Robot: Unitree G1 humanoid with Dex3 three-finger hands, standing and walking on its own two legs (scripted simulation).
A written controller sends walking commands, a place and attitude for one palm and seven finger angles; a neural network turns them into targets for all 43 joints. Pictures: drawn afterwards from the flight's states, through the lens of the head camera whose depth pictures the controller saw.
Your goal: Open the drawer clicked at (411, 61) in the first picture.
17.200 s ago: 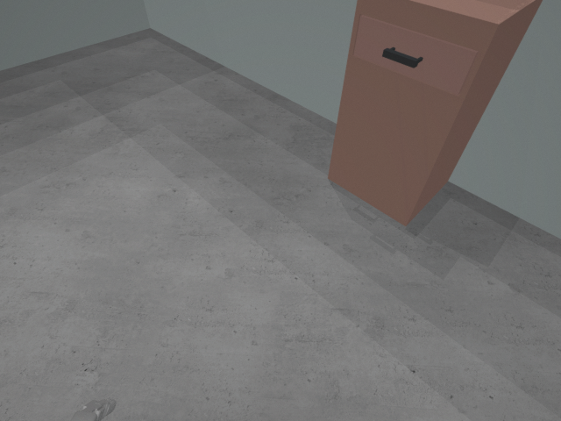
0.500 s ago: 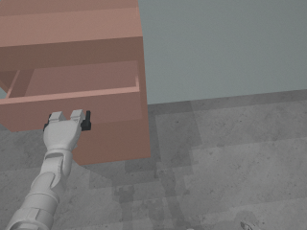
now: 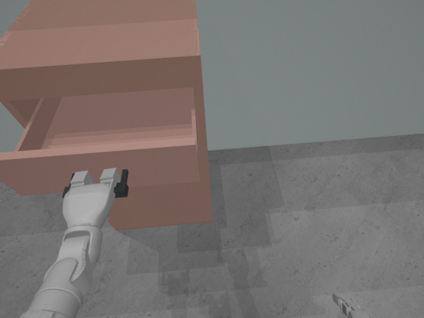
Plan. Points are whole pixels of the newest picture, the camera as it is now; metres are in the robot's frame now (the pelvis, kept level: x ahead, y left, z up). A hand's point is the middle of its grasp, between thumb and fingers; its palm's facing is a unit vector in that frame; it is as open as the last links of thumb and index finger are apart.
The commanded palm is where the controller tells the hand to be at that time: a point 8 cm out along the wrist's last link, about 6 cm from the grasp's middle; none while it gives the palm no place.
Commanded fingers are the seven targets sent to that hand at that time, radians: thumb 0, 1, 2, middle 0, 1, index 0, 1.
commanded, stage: pull the drawer open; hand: left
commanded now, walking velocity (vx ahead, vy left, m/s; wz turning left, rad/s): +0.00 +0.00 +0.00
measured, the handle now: (98, 183) +0.38 +0.27 +0.00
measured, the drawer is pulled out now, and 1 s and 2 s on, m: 0.18 0.30 0.30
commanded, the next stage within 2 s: open the thumb to release the handle in 1.56 s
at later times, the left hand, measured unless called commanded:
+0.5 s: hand (96, 241) +0.26 +0.24 -0.02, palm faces -0.01 -0.06 -1.00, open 5.9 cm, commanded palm +0.22 +0.25 +0.03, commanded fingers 0.00 0.90 0.90 -0.40 -1.35 -0.40 -1.35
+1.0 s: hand (90, 276) +0.20 +0.23 -0.02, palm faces +0.00 -0.07 -1.00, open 6.0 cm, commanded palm +0.15 +0.25 +0.03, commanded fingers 0.00 0.90 0.90 -0.40 -1.35 -0.40 -1.35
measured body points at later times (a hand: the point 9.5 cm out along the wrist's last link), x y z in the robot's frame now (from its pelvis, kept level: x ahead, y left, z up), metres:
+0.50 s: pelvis +0.01 +0.00 +0.00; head +0.06 -0.01 +0.45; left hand +0.26 +0.24 +0.04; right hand +0.19 -0.24 -0.11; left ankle -0.03 +0.13 -0.71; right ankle +0.01 -0.13 -0.71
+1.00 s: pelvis +0.00 -0.01 -0.01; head +0.03 -0.02 +0.44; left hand +0.19 +0.23 +0.04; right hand +0.20 -0.23 -0.11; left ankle -0.03 +0.13 -0.71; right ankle +0.01 -0.13 -0.71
